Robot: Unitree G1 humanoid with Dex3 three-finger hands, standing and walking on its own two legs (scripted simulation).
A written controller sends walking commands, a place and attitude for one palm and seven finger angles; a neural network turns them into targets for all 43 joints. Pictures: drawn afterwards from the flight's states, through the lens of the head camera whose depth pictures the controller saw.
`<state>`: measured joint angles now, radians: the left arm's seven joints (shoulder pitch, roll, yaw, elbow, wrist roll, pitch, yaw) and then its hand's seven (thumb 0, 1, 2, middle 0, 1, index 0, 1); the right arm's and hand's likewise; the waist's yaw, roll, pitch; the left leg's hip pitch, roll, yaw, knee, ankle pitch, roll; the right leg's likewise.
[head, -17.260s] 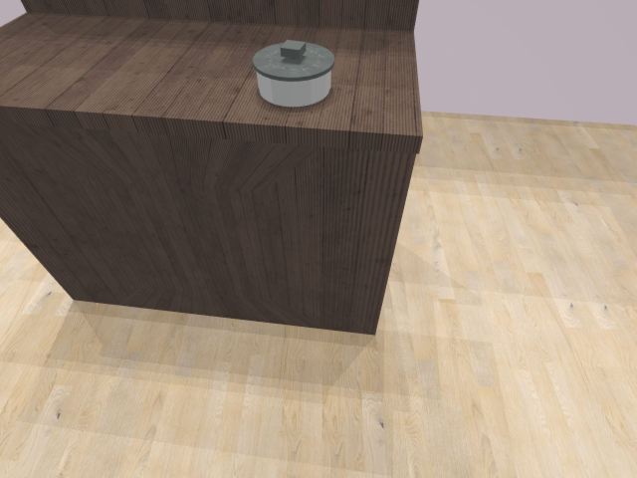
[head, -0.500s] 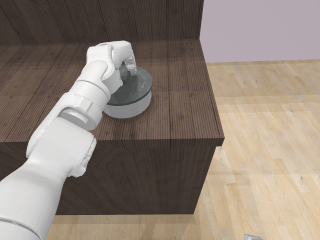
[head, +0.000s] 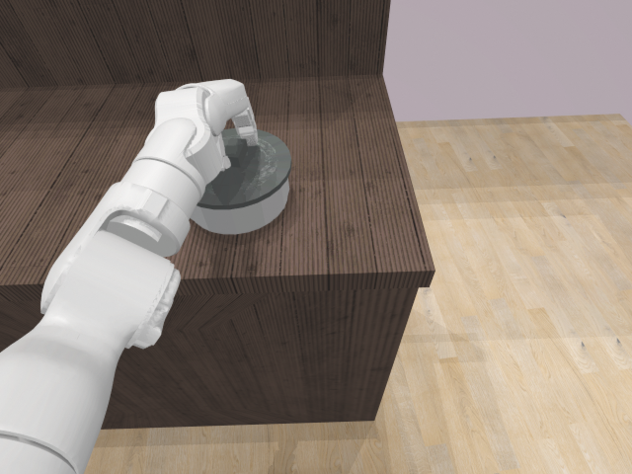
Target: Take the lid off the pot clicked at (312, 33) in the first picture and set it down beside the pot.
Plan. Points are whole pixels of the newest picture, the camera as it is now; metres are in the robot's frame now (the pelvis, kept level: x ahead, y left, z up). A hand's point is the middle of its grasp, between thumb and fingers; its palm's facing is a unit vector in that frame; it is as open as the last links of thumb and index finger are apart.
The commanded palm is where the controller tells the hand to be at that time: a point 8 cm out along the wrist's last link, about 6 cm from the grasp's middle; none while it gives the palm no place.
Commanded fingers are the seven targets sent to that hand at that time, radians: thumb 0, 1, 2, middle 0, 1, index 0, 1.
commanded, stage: lower the open fingers around the knob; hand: left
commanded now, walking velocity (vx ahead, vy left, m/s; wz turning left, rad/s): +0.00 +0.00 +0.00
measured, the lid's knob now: (228, 152) +0.50 +0.11 +0.15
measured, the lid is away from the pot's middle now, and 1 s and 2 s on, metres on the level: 0.00 0.00 0.01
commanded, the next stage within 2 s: close the fingers and squeeze the knob in 0.88 s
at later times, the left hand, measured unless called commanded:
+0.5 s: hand (214, 148) +0.47 +0.12 +0.18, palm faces -0.38 -0.09 -0.92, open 9.8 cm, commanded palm +0.47 +0.13 +0.22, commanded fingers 0.00 -0.39 1.74 -0.90 -0.08 -0.90 -0.08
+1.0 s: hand (216, 149) +0.47 +0.12 +0.18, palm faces -0.39 -0.07 -0.92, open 9.8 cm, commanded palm +0.47 +0.12 +0.22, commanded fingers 0.00 -0.08 0.96 -0.48 -0.76 -0.48 -0.76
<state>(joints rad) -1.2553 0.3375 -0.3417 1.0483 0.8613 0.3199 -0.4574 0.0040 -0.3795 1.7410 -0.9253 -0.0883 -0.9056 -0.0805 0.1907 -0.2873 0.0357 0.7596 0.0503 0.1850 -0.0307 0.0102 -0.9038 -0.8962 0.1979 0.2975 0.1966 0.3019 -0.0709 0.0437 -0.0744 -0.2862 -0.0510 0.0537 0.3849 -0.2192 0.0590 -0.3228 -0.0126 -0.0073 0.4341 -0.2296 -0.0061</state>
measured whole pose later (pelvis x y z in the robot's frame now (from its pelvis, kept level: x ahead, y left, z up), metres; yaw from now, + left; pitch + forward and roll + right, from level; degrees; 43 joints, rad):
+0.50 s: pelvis +0.00 +0.00 +0.00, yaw +0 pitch +7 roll +0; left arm -1.28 0.35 -0.35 1.08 0.87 0.32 -0.46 0.00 -0.38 1.74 -0.92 -0.09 -0.91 -0.08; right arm 0.19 -0.28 0.04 0.76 0.05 0.19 -0.03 0.01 -0.90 -0.90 0.20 0.30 0.20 0.30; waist -0.08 0.04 -0.08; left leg -0.31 -0.05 0.06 0.41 -0.23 0.06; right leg -0.34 -0.02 -0.01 0.45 -0.23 0.00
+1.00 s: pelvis +0.00 +0.00 +0.00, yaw +0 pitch +7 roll +0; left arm -1.29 0.33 -0.38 1.09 0.86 0.33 -0.47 0.00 -0.38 1.74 -0.91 -0.08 -0.91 -0.08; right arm 0.20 -0.29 0.04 0.77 0.05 0.19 -0.03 0.01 -0.90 -0.90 0.20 0.30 0.20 0.30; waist -0.07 0.04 -0.08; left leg -0.32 -0.06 0.05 0.42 -0.23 0.06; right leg -0.35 -0.02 -0.01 0.46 -0.24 0.00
